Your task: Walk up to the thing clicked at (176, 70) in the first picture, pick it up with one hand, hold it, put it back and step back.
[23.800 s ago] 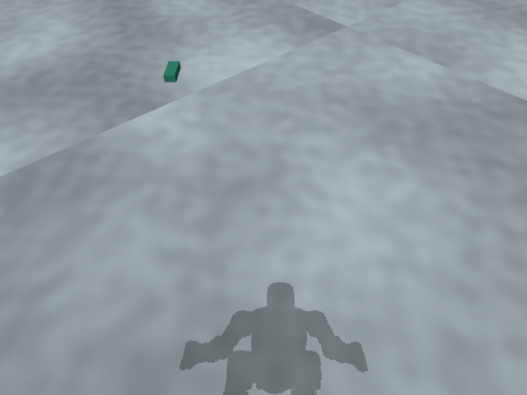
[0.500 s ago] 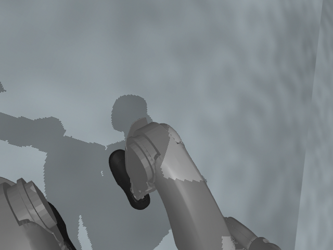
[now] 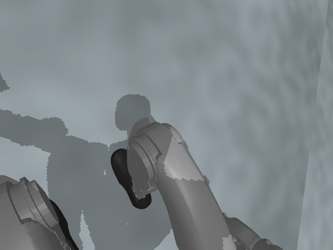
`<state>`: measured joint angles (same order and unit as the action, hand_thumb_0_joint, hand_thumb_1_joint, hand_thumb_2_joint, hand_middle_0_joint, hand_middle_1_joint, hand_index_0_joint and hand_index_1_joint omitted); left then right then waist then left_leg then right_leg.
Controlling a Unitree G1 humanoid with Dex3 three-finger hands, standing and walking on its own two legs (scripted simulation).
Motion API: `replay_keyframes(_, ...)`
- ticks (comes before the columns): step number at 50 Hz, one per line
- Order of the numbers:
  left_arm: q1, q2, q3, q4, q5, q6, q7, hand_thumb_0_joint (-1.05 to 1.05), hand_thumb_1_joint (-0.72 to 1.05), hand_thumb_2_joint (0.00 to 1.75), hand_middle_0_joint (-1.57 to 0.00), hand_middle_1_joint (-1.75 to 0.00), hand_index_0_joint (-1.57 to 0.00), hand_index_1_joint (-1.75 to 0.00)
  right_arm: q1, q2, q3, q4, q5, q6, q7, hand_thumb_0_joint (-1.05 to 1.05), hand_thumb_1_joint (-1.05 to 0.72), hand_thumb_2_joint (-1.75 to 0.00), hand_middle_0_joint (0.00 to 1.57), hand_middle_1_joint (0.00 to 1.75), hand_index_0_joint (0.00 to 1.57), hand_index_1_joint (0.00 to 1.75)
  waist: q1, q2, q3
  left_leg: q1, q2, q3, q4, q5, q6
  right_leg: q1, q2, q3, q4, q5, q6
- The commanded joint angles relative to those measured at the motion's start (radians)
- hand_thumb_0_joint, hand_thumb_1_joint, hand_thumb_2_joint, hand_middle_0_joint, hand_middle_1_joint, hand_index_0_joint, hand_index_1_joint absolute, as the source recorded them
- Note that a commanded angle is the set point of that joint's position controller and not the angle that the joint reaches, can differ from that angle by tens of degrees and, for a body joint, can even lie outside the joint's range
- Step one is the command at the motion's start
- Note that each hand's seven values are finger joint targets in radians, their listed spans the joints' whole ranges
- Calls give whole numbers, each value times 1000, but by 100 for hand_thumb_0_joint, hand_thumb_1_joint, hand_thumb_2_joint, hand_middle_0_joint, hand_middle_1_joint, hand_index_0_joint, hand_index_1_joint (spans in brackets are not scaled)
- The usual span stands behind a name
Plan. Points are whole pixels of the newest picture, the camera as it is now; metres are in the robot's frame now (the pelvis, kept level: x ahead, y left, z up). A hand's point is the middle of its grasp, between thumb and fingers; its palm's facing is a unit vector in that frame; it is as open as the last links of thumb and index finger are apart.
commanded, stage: settle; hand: left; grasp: from above
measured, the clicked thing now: out of the picture +0.49 +0.28 -0.30
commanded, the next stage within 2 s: lift in 0.70 s
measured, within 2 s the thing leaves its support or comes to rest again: leaves its support in 0.12 s
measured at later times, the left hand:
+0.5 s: hand out of the picture +0.47 +0.30 -0.19, palm faces -0.43 -0.11 -0.90, open 10.8 cm
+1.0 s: hand out of the picture +0.46 +0.29 -0.13, palm faces -0.44 -0.13 -0.89, open 10.8 cm
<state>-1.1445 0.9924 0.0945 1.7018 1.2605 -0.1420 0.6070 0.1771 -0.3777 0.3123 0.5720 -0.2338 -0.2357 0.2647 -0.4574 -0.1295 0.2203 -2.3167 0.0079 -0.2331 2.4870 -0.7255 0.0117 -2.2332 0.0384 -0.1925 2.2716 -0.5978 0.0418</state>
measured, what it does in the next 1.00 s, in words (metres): stands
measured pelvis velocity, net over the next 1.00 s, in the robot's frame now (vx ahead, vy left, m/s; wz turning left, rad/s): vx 0.00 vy -0.01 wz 0.13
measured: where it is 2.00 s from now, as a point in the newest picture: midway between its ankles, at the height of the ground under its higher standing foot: (101, 215)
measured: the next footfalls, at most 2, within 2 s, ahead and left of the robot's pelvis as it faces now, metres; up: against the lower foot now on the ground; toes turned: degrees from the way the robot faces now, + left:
none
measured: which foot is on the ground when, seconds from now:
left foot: down 0.00-1.00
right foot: down 0.00-1.00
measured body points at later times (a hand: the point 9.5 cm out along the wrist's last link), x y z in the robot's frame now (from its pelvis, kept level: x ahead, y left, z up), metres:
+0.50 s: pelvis +0.01 +0.00 +0.01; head +0.26 +0.10 +0.37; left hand +0.49 +0.30 -0.14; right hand +0.09 -0.26 -0.07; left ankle +0.06 +0.12 -0.29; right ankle +0.13 -0.11 -0.29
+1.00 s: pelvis +0.00 -0.01 +0.03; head +0.24 +0.08 +0.40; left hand +0.48 +0.30 -0.08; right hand +0.06 -0.28 -0.06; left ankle +0.06 +0.12 -0.29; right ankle +0.13 -0.11 -0.29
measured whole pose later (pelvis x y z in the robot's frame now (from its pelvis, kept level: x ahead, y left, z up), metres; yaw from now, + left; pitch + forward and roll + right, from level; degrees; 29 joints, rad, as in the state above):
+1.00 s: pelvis +0.00 -0.01 +0.03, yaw +7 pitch +37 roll -8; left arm -0.99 0.66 0.01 1.33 1.16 -0.08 0.29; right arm 0.23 -0.30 0.08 0.68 -0.11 -0.04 0.16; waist -0.29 0.03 -0.06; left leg -2.27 -0.01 -0.11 2.32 -0.69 0.01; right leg -2.24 0.00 -0.08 2.22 -0.62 0.02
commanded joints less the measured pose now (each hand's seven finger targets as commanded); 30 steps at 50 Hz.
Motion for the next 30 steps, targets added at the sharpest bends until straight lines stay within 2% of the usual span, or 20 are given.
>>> replay_keyframes(1,-257,269,58,-225,-13,18,29,0,56,83,-98,-71,-96,-73,237,-338,-136,38,16,14,-10,0,-91,-90,20,30,20,30,-3,640,-791,539,26,80,-270,290,-18,447,36,-68,-169,258,-81)
replay_keyframes(3,-254,233,56,-265,-10,23,16,0,57,84,-100,-69,-97,-72,253,-330,-147,41,18,17,-4,0,-91,-90,20,30,20,30,-13,663,-808,567,24,89,-263,338,-21,447,36,-66,-161,288,-85)
replay_keyframes(4,-262,225,61,-314,-12,23,10,0,58,83,-98,-71,-97,-73,249,-327,-160,44,23,20,-5,0,-91,-90,20,30,20,30,-1,683,-840,590,23,93,-260,354,-23,440,35,-65,-162,298,-87)
replay_keyframes(5,-258,187,36,-318,-23,23,2,0,58,80,-98,-70,-97,-71,228,-315,-165,43,29,20,-4,0,-91,-90,20,30,20,30,6,683,-839,589,22,97,-262,333,-23,420,35,-61,-165,279,-90)
replay_keyframes(6,-271,188,47,-340,-24,21,-4,0,59,81,-99,-70,-98,-71,245,-319,-175,57,28,20,-2,0,-91,-90,20,30,20,30,0,690,-832,582,20,96,-267,325,-24,406,30,-62,-167,273,-91)
replay_keyframes(7,-273,157,26,-381,-29,22,-16,0,60,82,-98,-72,-98,-73,243,-307,-181,54,34,20,0,0,-91,-90,20,30,20,30,8,696,-854,605,19,99,-273,325,-24,406,31,-57,-169,273,-90)
replay_keyframes(8,-263,177,51,-428,-30,25,-19,0,59,82,-98,-72,-97,-73,246,-311,-198,66,39,25,-3,0,-91,-90,20,30,20,30,31,712,-914,623,18,103,-279,347,-25,421,29,-56,-173,288,-91)
replay_keyframes(10,-268,38,-48,-442,-50,29,-46,0,61,84,-99,-73,-98,-74,223,-271,-197,68,54,29,3,0,-90,-90,20,30,20,30,35,687,-914,593,14,116,-285,314,-18,413,32,-45,-180,271,-92)
replay_keyframes(11,-275,52,-42,-426,-57,34,-49,0,62,85,-99,-74,-98,-74,232,-270,-203,86,54,30,3,0,-90,-90,20,30,20,30,25,659,-891,562,15,124,-278,296,-9,422,37,-40,-189,274,-84)
replay_keyframes(13,-280,79,-11,-502,-56,44,-60,0,62,85,-98,-73,-98,-73,260,-279,-227,98,67,35,2,0,-90,-90,20,30,20,30,60,677,-964,594,6,119,-295,336,-14,395,26,-38,-170,289,-91)
replay_keyframes(14,-261,0,-52,-488,-58,54,-77,0,63,83,-96,-74,-98,-73,258,-263,-233,111,72,39,6,0,-89,-90,20,30,20,30,68,701,-974,627,8,120,-298,364,-19,371,26,-38,-163,295,-94)
replay_keyframes(15,-238,-47,-70,-419,-66,62,-90,0,64,82,-98,-72,-99,-71,252,-255,-237,127,74,42,9,0,-89,-90,20,30,20,30,55,649,-906,595,8,116,-297,335,-15,324,25,-41,-167,274,-92)
replay_keyframes(17,-271,-29,-62,-458,-67,68,-103,0,66,82,-99,-73,-100,-72,256,-254,-243,116,82,55,6,0,-89,-90,20,30,20,30,54,618,-911,565,3,123,-315,312,-7,352,26,-30,-178,269,-87)
replay_keyframes(18,-249,-59,-85,-426,-69,77,-113,0,65,83,-99,-73,-100,-72,241,-242,-243,120,87,61,3,0,-89,-90,20,30,20,30,74,599,-922,554,0,132,-321,299,-2,357,28,-22,-183,260,-88)
replay_keyframes(20,-277,-72,-90,-456,-76,80,-127,0,68,85,-101,-74,-102,-73,233,-232,-248,118,95,77,-2,0,-89,-90,20,30,20,30,85,606,-954,555,-3,131,-346,277,-2,355,24,-17,-181,242,-90)
replay_keyframes(21,-252,-77,-82,-418,-76,85,-134,0,69,84,-102,-73,-103,-73,235,-235,-253,121,96,82,-6,0,-89,-90,20,30,20,30,87,585,-916,543,-6,133,-346,280,-2,336,19,-17,-183,244,-90)
replay_keyframes(25,-281,-85,-87,-425,-75,82,-170,0,69,87,-104,-73,-104,-74,228,-214,-260,115,100,107,-21,0,-90,-90,20,30,20,30,94,519,-942,496,-15,158,-338,277,9,387,19,4,-199,241,-86)
replay_keyframes(27,-300,-75,-81,-437,-78,76,-184,0,69,86,-103,-75,-103,-75,225,-208,-262,108,101,116,-32,0,-90,-90,20,30,20,30,87,493,-953,487,-19,167,-334,261,13,409,17,17,-212,226,-82)
replay_keyframes(28,-290,-54,-69,-431,-72,74,-188,0,68,85,-101,-75,-102,-74,229,-211,-261,103,99,120,-38,0,-90,-90,20,30,20,30,94,488,-934,471,-23,175,-333,265,14,413,13,22,-219,226,-81)
replay_keyframes(30,-317,-52,-66,-456,-74,63,-200,0,67,85,-101,-74,-102,-74,220,-200,-267,99,102,133,-50,0,-90,-90,20,30,20,30,104,483,-982,469,-24,176,-338,245,13,427,14,32,-217,195,-87)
